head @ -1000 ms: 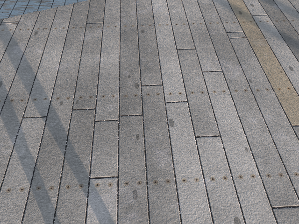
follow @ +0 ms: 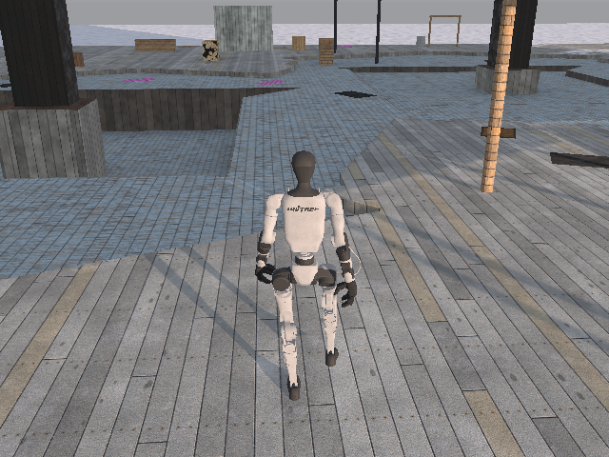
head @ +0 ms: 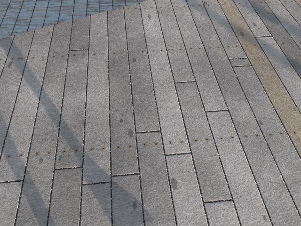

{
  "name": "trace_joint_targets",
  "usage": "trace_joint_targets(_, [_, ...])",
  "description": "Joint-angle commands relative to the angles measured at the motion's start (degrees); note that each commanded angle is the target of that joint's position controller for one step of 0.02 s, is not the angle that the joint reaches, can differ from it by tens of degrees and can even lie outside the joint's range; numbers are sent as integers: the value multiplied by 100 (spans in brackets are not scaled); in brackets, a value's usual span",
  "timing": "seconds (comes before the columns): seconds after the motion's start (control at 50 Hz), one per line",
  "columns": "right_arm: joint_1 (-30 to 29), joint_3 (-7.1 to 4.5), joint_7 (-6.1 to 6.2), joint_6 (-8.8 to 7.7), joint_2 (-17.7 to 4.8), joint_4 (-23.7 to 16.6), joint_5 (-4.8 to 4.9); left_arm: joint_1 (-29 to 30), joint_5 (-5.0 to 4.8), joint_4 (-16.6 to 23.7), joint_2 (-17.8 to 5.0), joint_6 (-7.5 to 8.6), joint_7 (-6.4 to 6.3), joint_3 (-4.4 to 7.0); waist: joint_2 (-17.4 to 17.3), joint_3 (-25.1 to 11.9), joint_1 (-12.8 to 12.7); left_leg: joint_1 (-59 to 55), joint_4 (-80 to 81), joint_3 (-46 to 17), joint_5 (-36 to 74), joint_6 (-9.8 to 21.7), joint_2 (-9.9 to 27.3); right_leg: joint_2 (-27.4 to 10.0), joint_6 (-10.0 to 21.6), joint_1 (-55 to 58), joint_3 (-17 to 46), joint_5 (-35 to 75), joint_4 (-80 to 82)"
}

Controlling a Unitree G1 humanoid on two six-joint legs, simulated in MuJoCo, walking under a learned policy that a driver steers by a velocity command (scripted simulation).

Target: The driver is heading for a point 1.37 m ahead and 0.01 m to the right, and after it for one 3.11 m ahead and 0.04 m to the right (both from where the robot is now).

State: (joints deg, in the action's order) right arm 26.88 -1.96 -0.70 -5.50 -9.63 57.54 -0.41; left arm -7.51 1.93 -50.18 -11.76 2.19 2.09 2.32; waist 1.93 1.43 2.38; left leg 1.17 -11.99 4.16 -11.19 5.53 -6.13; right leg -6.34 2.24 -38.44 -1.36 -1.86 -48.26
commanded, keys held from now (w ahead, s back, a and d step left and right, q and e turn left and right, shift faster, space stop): w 1.00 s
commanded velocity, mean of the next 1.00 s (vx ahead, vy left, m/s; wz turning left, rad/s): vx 0.50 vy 0.00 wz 0.00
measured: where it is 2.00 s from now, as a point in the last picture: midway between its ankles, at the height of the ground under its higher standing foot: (150, 126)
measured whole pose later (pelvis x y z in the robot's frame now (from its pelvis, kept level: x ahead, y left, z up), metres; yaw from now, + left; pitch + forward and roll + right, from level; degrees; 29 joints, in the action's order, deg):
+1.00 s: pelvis +0.55 +0.01 +0.00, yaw +0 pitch -1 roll +0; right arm 19.7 -2.9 -0.1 -5.4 -11.3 59.2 -0.7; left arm -13.2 2.1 -55.8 -12.4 3.0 1.0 3.3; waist 1.7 2.5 0.3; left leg 8.6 -18.6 6.1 -9.8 5.5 -4.3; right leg -4.2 3.5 -30.4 0.1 -14.2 -61.8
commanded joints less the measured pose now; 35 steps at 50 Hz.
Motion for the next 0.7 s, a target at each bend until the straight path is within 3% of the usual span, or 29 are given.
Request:
trace_joint_targets(0.02, [322, -88, 52, -85, -648, -133, -9, 725, -43, 438, -169, 56, 22, -7, -446, 463, 40, 173, 585, -888, 1591, 573, 1565, 159, -47, -73, -192, 462, 710])
trace_joint_targets(0.08, [591, -79, 111, -62, -702, 8, -56, 1174, -54, 575, -178, 72, 13, -16, -476, 521, 165, -365, 379, -868, 2114, 605, 1703, 285, 24, -56, -277, 299, 1168])
trace_joint_targets(0.14, [637, -87, 172, -32, -773, 130, -110, 1288, -62, 663, -225, 125, -4, 4, -594, 542, 102, -848, -31, -842, 3024, 580, 1866, 436, 236, 154, -334, -269, 1537])
trace_joint_targets(0.18, [445, -104, 193, -23, -867, 155, -112, 674, -60, 473, -343, 177, -73, 74, -655, 210, -220, -825, -812, -668, 4664, 428, 1811, 793, 445, 1225, -502, -714, 1786])
trace_joint_targets(0.2, [358, -115, 183, -1, -934, 172, -98, -155, -52, 197, -449, 222, -126, 143, -592, -212, -577, -685, -1722, -522, 5049, 335, 1678, 976, 588, 2216, -580, -622, 2113])
trace_joint_targets(0.22, [250, -92, 175, -9, -906, 109, -56, -1197, 42, -112, -711, 282, -195, 253, -484, -802, -998, 198, -2942, -385, 4173, 232, 1495, 588, 817, 3752, -160, -550, 2149])
trace_joint_targets(0.24, [479, 25, 115, -22, -440, -132, 146, -2045, 214, -211, -1305, 304, -260, 405, 449, -1687, -1070, 2064, -5040, -31, 1577, -11, 911, -1112, 1352, 5579, 2059, -1347, 2275])
trace_joint_targets(0.26, [768, -55, 106, -21, -575, -61, 163, -1995, 57, -252, -1330, 222, -187, 431, 910, -2123, -916, 3169, -6424, -371, -1865, -38, 147, -1911, 1881, 5930, 4128, -1238, 3058])
trace_joint_targets(0.28, [243, -146, 124, 4, -851, -142, 36, -1409, -86, -217, -1054, 188, -153, 365, 230, -1211, -691, 3624, -6599, -751, -1333, 34, 583, -1569, 1660, 5196, 3349, -1440, 3183])
trace_joint_targets(0.3, [-208, -124, 93, -31, -749, -276, -12, -937, -127, -156, -724, 222, -130, 277, 1, -551, -563, 3606, -6305, -732, -848, 33, 790, -1351, 1487, 4316, 2591, -1131, 3406])
trace_joint_targets(0.32, [-375, -119, 76, -17, -622, -293, -39, -715, -94, -167, -507, 264, -128, 214, -142, -214, -375, 3408, -5942, -694, -595, 16, 981, -1072, 1274, 3733, 2063, -719, 3591])
trace_joint_targets(0.34, [-392, -127, 40, 63, -564, -301, -144, -694, -120, -257, -323, 293, -146, 154, -120, -39, -196, 3136, -5662, -679, -473, -31, 1102, -791, 1060, 3238, 1647, -538, 3766])
trace_joint_targets(0.36, [-220, -105, -6, 144, -427, -250, -186, -778, -111, -344, -288, 329, -164, 133, 88, -35, -93, 2884, -5516, -638, -452, -96, 1123, -735, 1061, 2984, 1440, -279, 3847])
trace_joint_targets(0.4, [-325, -111, -59, 234, -356, -274, -203, -1122, -138, -533, -303, 421, -171, 122, 27, 66, -19, 2960, -5323, -532, -337, -181, 1142, -599, 1066, 2906, 1087, 397, 3919])
trace_joint_targets(0.44, [-793, -120, -93, 293, -403, -431, -196, -1310, -143, -622, -445, 441, -181, 142, 22, 186, -42, 3314, -4976, -414, 103, -271, 1237, -480, 1018, 2910, 862, 315, 4111])
trace_joint_targets(0.48, [-1320, -98, -102, 307, -400, -627, -179, -1546, -145, -712, -479, 434, -174, 119, 171, 330, -115, 3626, -4457, -304, 490, -341, 1283, -412, 995, 3012, 674, 792, 4134])
trace_joint_targets(0.54, [-2106, -48, -114, 285, -390, -847, -108, -1790, -135, -784, -431, 427, -176, 73, 108, 429, -305, 3536, -3382, -129, 1043, -403, 1188, -253, 897, 3135, 433, 1026, 4159])
trace_joint_targets(0.64, [-2917, -17, -96, 262, -435, -1091, -79, -2335, -88, -1001, -531, 400, -252, 67, 169, 507, -552, 3544, -2444, -14, 1095, -258, 998, -521, 922, 4041, 448, 1365, 3991])
trace_joint_targets(0.7, [-2962, -57, -80, 197, -521, -1161, -85, -2319, -35, -1080, -606, 363, -316, 88, 179, 514, -447, 3320, -2084, 11, 511, -38, 861, -702, 880, 4517, 415, 2145, 3571])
